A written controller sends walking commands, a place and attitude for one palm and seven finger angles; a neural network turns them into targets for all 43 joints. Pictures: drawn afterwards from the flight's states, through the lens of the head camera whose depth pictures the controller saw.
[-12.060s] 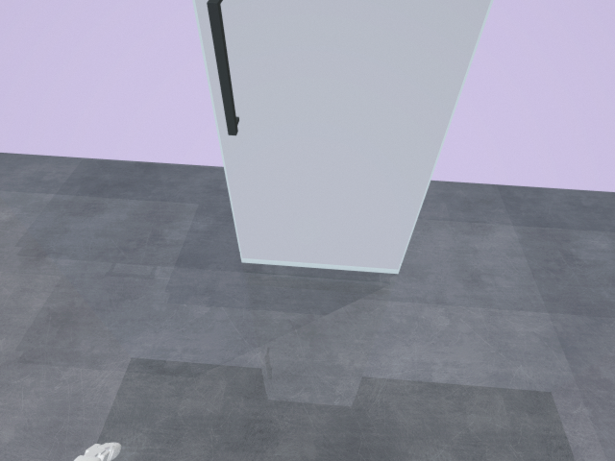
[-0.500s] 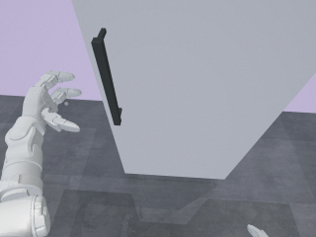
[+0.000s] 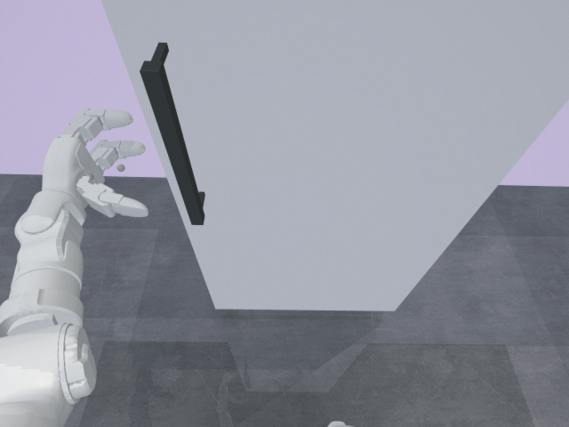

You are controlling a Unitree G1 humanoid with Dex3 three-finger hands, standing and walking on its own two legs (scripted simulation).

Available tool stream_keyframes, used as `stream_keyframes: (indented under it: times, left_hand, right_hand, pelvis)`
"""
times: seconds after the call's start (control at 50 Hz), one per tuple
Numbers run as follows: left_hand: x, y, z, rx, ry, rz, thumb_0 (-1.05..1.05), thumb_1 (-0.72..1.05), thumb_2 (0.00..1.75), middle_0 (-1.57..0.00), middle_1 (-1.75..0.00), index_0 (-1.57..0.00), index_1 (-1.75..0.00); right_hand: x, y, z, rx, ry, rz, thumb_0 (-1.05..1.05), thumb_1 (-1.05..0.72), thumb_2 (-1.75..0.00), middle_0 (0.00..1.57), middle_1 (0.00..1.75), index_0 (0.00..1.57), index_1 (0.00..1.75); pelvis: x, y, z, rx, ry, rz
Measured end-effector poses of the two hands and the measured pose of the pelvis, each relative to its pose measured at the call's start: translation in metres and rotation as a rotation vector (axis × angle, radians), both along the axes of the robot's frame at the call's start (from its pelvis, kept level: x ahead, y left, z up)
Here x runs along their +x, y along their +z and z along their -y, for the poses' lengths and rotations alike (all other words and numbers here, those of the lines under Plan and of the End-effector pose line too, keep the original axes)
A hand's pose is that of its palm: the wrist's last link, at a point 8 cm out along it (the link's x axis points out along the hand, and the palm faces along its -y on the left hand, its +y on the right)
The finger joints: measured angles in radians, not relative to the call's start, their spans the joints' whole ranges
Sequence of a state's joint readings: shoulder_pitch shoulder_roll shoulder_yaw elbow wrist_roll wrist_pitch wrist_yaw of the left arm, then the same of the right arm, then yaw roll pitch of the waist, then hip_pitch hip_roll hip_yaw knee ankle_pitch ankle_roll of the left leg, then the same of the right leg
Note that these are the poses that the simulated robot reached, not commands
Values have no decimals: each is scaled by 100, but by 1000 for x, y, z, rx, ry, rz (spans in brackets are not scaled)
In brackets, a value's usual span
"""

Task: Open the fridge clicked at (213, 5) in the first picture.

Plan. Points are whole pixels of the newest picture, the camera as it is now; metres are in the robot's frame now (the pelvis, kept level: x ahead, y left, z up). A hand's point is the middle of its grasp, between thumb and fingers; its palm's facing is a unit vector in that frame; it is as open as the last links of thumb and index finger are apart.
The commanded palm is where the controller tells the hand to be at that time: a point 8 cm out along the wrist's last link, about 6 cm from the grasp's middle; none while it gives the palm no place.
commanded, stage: move the hooked fingers beside the handle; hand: left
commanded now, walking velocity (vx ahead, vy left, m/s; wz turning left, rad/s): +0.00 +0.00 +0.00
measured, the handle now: (183, 151) +0.49 +0.15 +0.10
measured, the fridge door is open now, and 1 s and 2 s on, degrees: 0 0 0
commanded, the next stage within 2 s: feel for the door with the fingertips in 0.60 s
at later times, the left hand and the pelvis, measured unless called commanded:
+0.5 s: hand (122, 174) +0.43 +0.21 +0.12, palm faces -0.02 -1.00 +0.01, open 14.0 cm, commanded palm +0.39 +0.27 +0.11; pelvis +0.00 -0.01 +0.00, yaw +1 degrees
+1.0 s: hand (143, 177) +0.42 +0.19 +0.12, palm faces -0.05 -1.00 +0.01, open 14.0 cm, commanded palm +0.39 +0.24 +0.11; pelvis -0.01 -0.01 +0.00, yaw +1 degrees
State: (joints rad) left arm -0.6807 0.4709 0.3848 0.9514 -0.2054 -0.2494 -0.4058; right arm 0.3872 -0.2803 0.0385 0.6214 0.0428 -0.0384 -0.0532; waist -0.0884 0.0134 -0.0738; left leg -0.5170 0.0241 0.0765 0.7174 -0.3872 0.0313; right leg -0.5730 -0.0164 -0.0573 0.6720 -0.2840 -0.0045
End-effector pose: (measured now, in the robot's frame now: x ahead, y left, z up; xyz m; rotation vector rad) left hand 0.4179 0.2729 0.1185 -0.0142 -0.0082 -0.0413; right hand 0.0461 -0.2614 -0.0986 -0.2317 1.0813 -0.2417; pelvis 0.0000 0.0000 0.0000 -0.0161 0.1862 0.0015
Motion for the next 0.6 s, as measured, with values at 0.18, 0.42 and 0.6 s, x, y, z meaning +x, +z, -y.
stream_keyframes:
  times: [0.18, 0.42, 0.6]
  left_hand:
    - [-15, -3, -6, 14, 20, 9, -2, -50, 30, -30, -120, -30, -120]
    - [-11, 2, 6, 9, 7, 4, -2, -50, 30, -30, -120, -30, -120]
    - [-19, 1, 2, 17, 21, 8, -2, -50, 30, -30, -120, -30, -120]
  right_hand:
    - [7, 2, 2, -4, 4, 14, 1, -90, -90, 21, 30, 20, 30]
    - [33, 5, 1, -2, 47, 88, 0, -90, -90, 21, 30, 20, 30]
    - [29, 3, 1, 10, 42, 82, 0, -90, -90, 21, 30, 20, 30]
  pelvis:
    - [0, 1, 2, -3, 6, 12]
    - [-3, 0, 4, 0, 15, 17]
    - [-4, 0, 6, 2, 10, 22]
